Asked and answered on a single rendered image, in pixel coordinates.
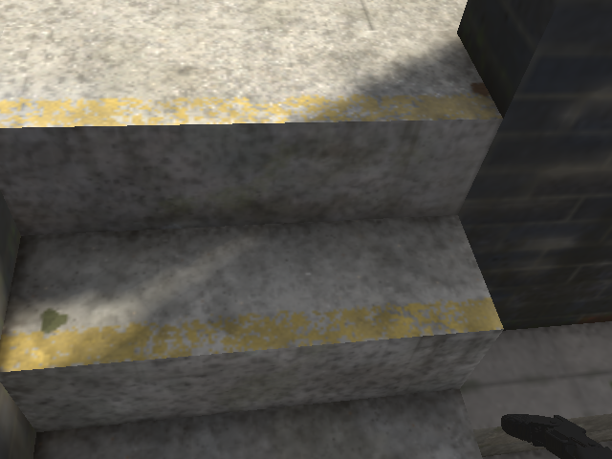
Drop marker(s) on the right robot hand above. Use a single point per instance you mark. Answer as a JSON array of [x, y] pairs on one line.
[[563, 438]]

